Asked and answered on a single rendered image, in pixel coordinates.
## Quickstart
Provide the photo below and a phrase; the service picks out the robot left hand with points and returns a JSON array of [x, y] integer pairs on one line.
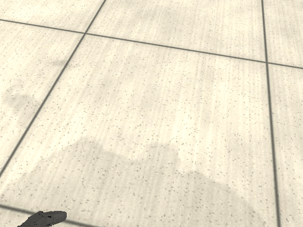
[[44, 219]]

